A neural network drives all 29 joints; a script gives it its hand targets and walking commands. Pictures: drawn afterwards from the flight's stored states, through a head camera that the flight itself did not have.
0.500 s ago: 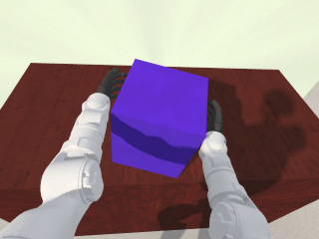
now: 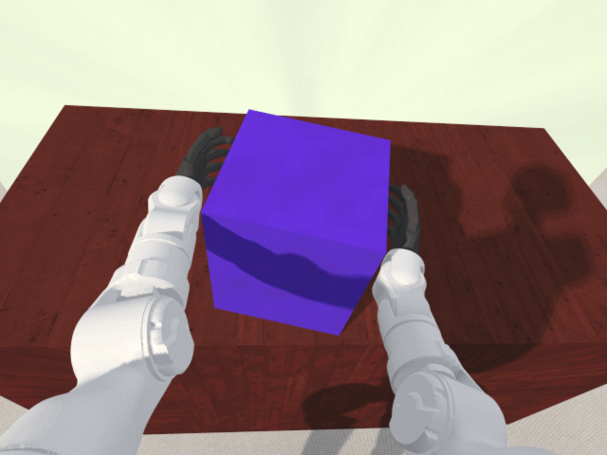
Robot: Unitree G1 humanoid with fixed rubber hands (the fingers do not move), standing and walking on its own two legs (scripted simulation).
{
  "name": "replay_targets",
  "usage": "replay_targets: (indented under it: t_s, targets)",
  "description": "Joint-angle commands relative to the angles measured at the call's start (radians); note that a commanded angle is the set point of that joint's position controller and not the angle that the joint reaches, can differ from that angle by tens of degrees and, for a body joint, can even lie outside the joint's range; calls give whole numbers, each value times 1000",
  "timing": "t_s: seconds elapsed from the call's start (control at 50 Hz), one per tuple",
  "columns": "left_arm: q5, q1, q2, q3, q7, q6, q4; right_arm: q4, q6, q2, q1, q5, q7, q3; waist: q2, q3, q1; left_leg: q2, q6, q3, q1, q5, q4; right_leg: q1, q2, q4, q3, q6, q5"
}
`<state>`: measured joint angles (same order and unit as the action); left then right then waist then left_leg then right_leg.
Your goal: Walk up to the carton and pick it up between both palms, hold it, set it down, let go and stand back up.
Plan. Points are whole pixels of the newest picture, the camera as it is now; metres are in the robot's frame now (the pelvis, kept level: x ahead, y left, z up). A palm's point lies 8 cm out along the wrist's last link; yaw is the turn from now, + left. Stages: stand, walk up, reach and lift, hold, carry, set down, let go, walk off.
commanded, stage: set down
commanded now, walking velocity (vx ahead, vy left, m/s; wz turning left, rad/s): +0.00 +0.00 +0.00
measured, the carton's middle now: (296, 229) +0.42 -0.05 +0.03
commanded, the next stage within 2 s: none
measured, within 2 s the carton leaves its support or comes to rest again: neither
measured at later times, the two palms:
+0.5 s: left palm (187, 184) +0.46 +0.10 +0.10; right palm (395, 244) +0.35 -0.18 +0.06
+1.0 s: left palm (187, 187) +0.46 +0.10 +0.10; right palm (395, 246) +0.35 -0.19 +0.05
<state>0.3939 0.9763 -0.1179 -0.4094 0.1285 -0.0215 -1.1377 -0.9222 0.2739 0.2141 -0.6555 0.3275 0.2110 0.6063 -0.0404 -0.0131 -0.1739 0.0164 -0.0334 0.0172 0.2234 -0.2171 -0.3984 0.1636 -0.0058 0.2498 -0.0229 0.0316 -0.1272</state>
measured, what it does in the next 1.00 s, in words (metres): stands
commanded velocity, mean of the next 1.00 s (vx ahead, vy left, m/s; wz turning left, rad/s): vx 0.00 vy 0.00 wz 0.00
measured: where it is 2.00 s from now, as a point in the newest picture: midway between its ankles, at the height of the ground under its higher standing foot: outside the picture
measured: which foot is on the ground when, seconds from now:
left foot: down 0.00-1.00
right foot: down 0.00-1.00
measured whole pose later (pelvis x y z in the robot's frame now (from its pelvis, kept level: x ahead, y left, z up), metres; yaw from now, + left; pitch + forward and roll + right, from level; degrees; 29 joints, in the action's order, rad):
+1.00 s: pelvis +0.00 +0.00 +0.00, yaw +1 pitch +5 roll -2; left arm 0.47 0.97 -0.12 -0.44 0.14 0.08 -1.14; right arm -1.14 0.48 0.16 -0.72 0.40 0.20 0.69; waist -0.04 -0.01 -0.16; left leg 0.01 -0.03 0.03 0.28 -0.22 -0.42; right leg 0.21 0.00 0.26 -0.04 0.03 -0.13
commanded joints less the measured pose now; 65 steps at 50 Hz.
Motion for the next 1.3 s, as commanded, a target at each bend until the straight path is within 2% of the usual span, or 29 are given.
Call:
replay_targets:
  t_s: [0.0, 0.04, 0.06, 0.1, 0.2, 0.26, 0.28, 0.32, 0.38, 0.42, 0.46, 0.52, 0.58, 0.64, 0.68, 0.72, 0.74, 0.78, 0.86, 0.9, 0.94, 0.98, 1.06, 1.08, 1.12, 1.14, 1.18, 1.24, 1.28]
  targets:
    - [24, 397, 599, 168, 132, 34, -55, -21, 56, 396, -561, 88, -113, -255, 116, -370, -48, -24, 106, -68, -212, 320, 15, -49, 40, 30, -130, -1, 344]
    - [33, 397, 602, 172, 126, 44, -52, -38, 71, 394, -554, 101, -114, -228, 127, -370, -59, -27, 111, -65, -213, 293, 20, -23, 40, 28, -136, -3, 327]
    - [43, 390, 609, 170, 118, 48, -35, -35, 88, 398, -556, 93, -116, -245, 151, -402, -36, -35, 116, -60, -241, 367, 3, -9, 43, 37, -136, -9, 354]
    - [50, 365, 611, 172, 115, 62, -37, -73, 114, 396, -535, 96, -110, -245, 146, -411, -36, -31, 120, -66, -264, 433, -21, -9, 51, 30, -140, -11, 386]
    - [74, 323, 606, 159, 110, 64, -72, -152, 143, 373, -501, 108, -109, -210, 151, -335, -46, -37, 119, -59, -240, 372, -9, 20, 51, 16, -147, -21, 316]
    - [89, 290, 616, 165, 105, 55, -51, -201, 148, 349, -458, 99, -103, -203, 172, -315, -47, -43, 132, -49, -282, 470, -30, 50, 62, 14, -156, -26, 315]
    - [80, 325, 618, 182, 103, 68, -16, -197, 156, 356, -468, 99, -104, -195, 172, -344, -57, -37, 135, -50, -281, 427, -31, 75, 62, 5, -157, -27, 285]
    - [85, 330, 605, 170, 102, 74, -61, -207, 166, 350, -491, 121, -102, -170, 162, -319, -57, -38, 129, -51, -240, 365, -20, 78, 57, 5, -155, -27, 261]
    - [113, 325, 579, 126, 96, 72, -95, -238, 162, 341, -488, 136, -105, -145, 153, -271, -33, -38, 116, -57, -207, 293, 1, 98, 50, 6, -153, -25, 209]
    - [117, 281, 589, 145, 95, 70, -70, -244, 178, 343, -442, 129, -95, -150, 180, -284, -44, -39, 127, -51, -241, 374, -22, 105, 52, 14, -155, -25, 278]
    - [131, 281, 598, 129, 97, 71, -87, -256, 174, 346, -442, 141, -99, -141, 169, -286, -33, -36, 120, -59, -236, 320, -4, 88, 51, -11, -156, -28, 221]
    - [120, 279, 583, 123, 101, 69, -87, -215, 166, 355, -452, 149, -102, -135, 135, -272, -39, -28, 103, -61, -188, 245, 15, 75, 47, 1, -154, -14, 244]
    - [127, 260, 594, 132, 96, 76, -75, -239, 166, 334, -421, 151, -98, -124, 153, -271, -52, -32, 116, -53, -214, 257, 10, 77, 52, -2, -160, -19, 232]
    - [149, 245, 581, 112, 87, 81, -59, -265, 168, 327, -398, 155, -104, -113, 166, -247, -39, -33, 121, -48, -243, 338, -2, 99, 56, 3, -165, -19, 250]
    - [149, 252, 579, 109, 86, 74, -74, -260, 176, 310, -420, 154, -106, -99, 171, -265, -26, -39, 123, -47, -243, 326, -3, 136, 59, -14, -168, -27, 204]
    - [140, 239, 536, 97, 80, 80, -73, -263, 167, 278, -391, 153, -104, -86, 153, -244, -32, -38, 113, -56, -225, 260, 18, 121, 58, -12, -164, -19, 182]
    - [139, 248, 546, 104, 74, 86, -55, -253, 171, 281, -390, 163, -99, -81, 161, -271, -33, -38, 120, -54, -232, 316, 6, 122, 57, -6, -166, -19, 221]
    - [135, 260, 504, 90, 72, 91, -77, -258, 161, 248, -402, 166, -98, -59, 143, -240, -40, -39, 113, -57, -203, 216, 27, 118, 56, -16, -164, -18, 153]
    - [136, 272, 454, 83, 51, 108, -39, -267, 164, 209, -378, 160, -88, -43, 162, -261, -42, -37, 128, -57, -228, 277, 15, 99, 54, -8, -159, -14, 206]
    - [117, 257, 388, 81, 40, 111, -54, -276, 160, 153, -355, 146, -73, -28, 146, -222, -49, -30, 120, -63, -193, 197, 28, 101, 52, -4, -155, -7, 181]
    - [65, 255, 237, 101, 5, 119, -63, -284, 159, 6, -331, 89, -40, -35, 148, -240, -45, -30, 123, -65, -163, 193, 23, 94, 50, 19, -136, -2, 213]
    - [-44, 278, 94, 176, -49, 136, -62, -303, 159, -115, -310, -27, 9, -102, 136, -285, -55, -33, 127, -65, -152, 227, 1, 65, 55, 38, -111, 5, 283]
    - [-252, 378, -19, 316, -100, 203, -73, -233, 164, -166, -409, -227, 75, -229, 139, -522, -83, -23, 134, -51, -56, 273, -91, 69, 57, 111, -73, 13, 429]
    - [-269, 371, -38, 316, -104, 219, -89, -215, 165, -177, -414, -252, 78, -255, 147, -573, -70, -17, 133, -51, -35, 316, -119, 68, 55, 136, -65, 9, 478]
    - [-318, 402, -85, 331, -107, 252, -82, -149, 179, -215, -440, -281, 88, -252, 155, -714, -82, -10, 141, -41, 22, 363, -165, 57, 59, 184, -60, 11, 541]
    - [-342, 426, -111, 338, -115, 274, -58, -105, 185, -243, -455, -295, 86, -256, 165, -788, -73, -9, 150, -39, 23, 414, -192, 73, 64, 209, -66, 11, 559]
    - [-369, 436, -128, 355, -123, 306, -41, -98, 192, -258, -436, -320, 80, -274, 205, -872, -75, -12, 165, -31, -21, 541, -236, 117, 75, 228, -71, 0, 597]
    - [-409, 457, -168, 364, -123, 309, -56, -98, 168, -295, -437, -377, 60, -329, 208, -892, -62, -7, 165, -27, -18, 582, -265, 133, 77, 245, -61, -3, 576]
    - [-407, 448, -168, 380, -111, 284, -109, -155, 148, -314, -428, -409, 57, -362, 213, -838, -73, -10, 168, -17, -36, 598, -271, 141, 76, 238, -52, -3, 557]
